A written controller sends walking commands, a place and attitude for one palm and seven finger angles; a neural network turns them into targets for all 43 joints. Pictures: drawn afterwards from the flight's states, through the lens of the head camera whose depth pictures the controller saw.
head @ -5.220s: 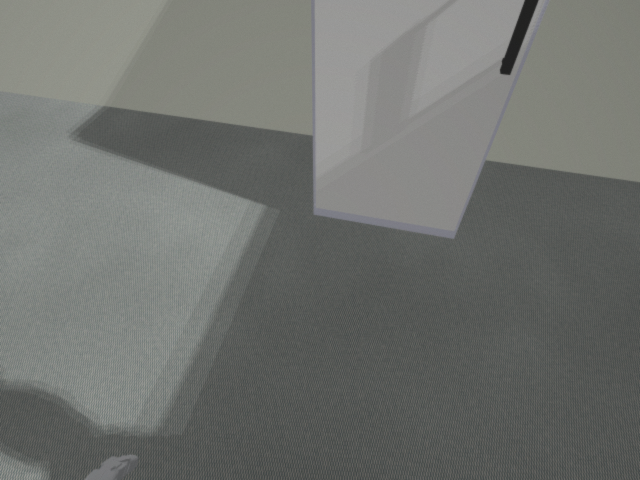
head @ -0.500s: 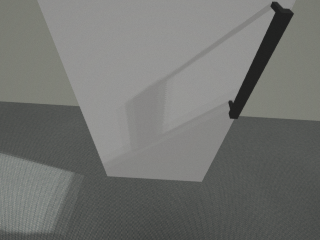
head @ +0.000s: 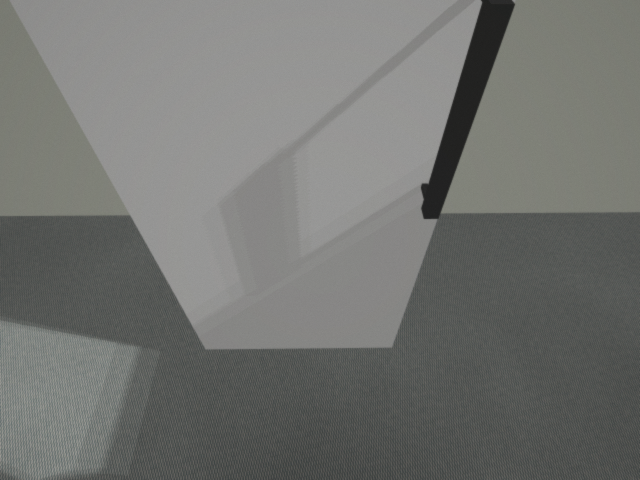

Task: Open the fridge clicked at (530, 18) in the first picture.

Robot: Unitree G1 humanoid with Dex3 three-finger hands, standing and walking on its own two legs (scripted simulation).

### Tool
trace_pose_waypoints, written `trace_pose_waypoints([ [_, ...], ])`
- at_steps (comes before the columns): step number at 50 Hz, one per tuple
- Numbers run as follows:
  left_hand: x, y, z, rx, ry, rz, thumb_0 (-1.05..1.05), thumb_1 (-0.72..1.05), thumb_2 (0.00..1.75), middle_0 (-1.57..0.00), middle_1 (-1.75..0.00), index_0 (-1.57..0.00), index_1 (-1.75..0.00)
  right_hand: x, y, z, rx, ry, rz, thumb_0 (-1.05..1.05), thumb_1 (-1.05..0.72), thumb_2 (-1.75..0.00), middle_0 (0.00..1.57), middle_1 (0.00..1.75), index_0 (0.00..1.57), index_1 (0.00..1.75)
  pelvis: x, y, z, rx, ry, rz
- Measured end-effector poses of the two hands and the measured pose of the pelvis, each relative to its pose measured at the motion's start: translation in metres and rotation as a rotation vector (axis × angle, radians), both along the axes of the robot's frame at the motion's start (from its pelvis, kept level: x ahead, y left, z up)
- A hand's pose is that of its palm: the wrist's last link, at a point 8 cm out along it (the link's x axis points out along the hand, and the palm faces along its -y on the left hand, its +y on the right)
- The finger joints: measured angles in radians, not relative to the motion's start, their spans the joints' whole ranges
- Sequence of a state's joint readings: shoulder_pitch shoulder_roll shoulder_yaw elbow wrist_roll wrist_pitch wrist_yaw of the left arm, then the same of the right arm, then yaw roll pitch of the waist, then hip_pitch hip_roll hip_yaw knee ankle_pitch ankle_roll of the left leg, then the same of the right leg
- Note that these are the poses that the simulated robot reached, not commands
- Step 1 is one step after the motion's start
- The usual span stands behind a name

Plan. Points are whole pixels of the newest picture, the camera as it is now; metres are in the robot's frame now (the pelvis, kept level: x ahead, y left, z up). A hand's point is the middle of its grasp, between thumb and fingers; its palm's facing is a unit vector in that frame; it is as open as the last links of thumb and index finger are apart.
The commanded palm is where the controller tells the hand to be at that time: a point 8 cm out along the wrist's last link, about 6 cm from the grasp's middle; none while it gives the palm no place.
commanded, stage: come to a stop and stand still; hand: right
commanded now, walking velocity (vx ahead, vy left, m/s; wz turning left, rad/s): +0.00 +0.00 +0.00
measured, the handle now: (452, 121) +0.54 -0.16 +0.16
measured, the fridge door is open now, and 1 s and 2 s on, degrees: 0 0 0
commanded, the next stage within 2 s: look again from close up in 1.06 s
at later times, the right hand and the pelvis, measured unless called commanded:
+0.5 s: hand out of the picture +0.03 -0.21 -0.17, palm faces -0.01 +0.97 -0.23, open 7.3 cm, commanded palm none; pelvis -0.01 -0.01 +0.00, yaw +0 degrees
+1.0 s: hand out of the picture +0.02 -0.26 -0.14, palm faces +0.00 +0.94 -0.35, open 7.4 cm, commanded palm none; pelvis -0.05 -0.01 +0.01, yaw -1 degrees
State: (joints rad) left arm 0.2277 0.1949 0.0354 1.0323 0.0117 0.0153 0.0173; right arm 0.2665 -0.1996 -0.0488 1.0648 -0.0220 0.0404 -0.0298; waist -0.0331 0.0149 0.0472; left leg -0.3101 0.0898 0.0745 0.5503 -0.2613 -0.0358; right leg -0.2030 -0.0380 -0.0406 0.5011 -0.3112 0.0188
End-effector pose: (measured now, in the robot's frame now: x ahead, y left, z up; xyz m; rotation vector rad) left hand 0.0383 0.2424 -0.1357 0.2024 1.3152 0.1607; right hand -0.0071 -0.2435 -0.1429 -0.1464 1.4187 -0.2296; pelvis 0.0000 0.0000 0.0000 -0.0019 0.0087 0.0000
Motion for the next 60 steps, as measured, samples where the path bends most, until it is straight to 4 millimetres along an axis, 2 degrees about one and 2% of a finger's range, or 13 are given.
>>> trace_pose_waypoints([
  [4, 0.004, -0.021, 0.006, -0.003, -0.010, -0.013, 0.00, 0.93, 0.90, -0.20, -0.30, -0.20, -0.30, 0.005, -0.008, -0.001, 0.014, -0.004, 0.003, 0.01, -0.91, -0.90, 0.20, 0.30, 0.20, 0.30, 0.001, -0.007, 0.004, -0.009, -0.010, 0.001],
  [12, 0.005, -0.028, 0.000, -0.026, -0.034, 0.023, 0.00, 0.95, 0.90, -0.20, -0.30, -0.20, -0.30, 0.021, 0.000, 0.004, 0.031, -0.051, 0.054, 0.01, -0.91, -0.90, 0.19, 0.30, 0.20, 0.30, 0.002, -0.014, 0.006, -0.003, -0.029, 0.011],
  [20, -0.019, -0.029, 0.003, -0.030, 0.007, 0.031, 0.00, 0.94, 0.90, -0.20, -0.30, -0.20, -0.30, 0.028, 0.001, 0.005, 0.037, -0.069, 0.091, 0.01, -0.93, -0.90, 0.20, 0.30, 0.20, 0.30, -0.001, -0.015, 0.009, 0.001, -0.034, 0.014],
  [27, -0.028, -0.010, 0.004, 0.017, -0.062, 0.028, 0.00, 0.92, 0.90, -0.20, -0.30, -0.20, -0.30, 0.036, -0.020, 0.009, -0.018, -0.168, 0.116, 0.01, -0.92, -0.90, 0.20, 0.30, 0.20, 0.30, -0.011, -0.015, 0.001, 0.003, -0.042, -0.001],
  [38, -0.011, 0.024, 0.022, 0.084, -0.196, -0.023, 0.00, 0.91, 0.90, -0.20, -0.30, -0.20, -0.30, 0.047, -0.054, 0.032, -0.108, -0.297, 0.155, 0.01, -0.91, -0.90, 0.20, 0.30, 0.20, 0.30, -0.037, -0.014, 0.001, 0.003, -0.075, 0.001],
  [46, -0.014, 0.033, 0.029, 0.095, -0.205, -0.060, 0.00, 0.91, 0.90, -0.20, -0.30, -0.20, -0.30, 0.031, -0.063, 0.040, -0.133, -0.291, 0.164, 0.01, -0.91, -0.90, 0.20, 0.30, 0.20, 0.30, -0.052, -0.013, 0.005, 0.000, -0.066, -0.007],
  [60, -0.057, 0.022, 0.018, 0.064, -0.037, -0.040, 0.00, 0.91, 0.90, -0.20, -0.30, -0.20, -0.30, -0.019, -0.050, 0.021, -0.074, -0.131, 0.122, 0.01, -0.91, -0.90, 0.20, 0.30, 0.20, 0.30, -0.053, -0.014, 0.007, 0.004, -0.055, -0.018],
])
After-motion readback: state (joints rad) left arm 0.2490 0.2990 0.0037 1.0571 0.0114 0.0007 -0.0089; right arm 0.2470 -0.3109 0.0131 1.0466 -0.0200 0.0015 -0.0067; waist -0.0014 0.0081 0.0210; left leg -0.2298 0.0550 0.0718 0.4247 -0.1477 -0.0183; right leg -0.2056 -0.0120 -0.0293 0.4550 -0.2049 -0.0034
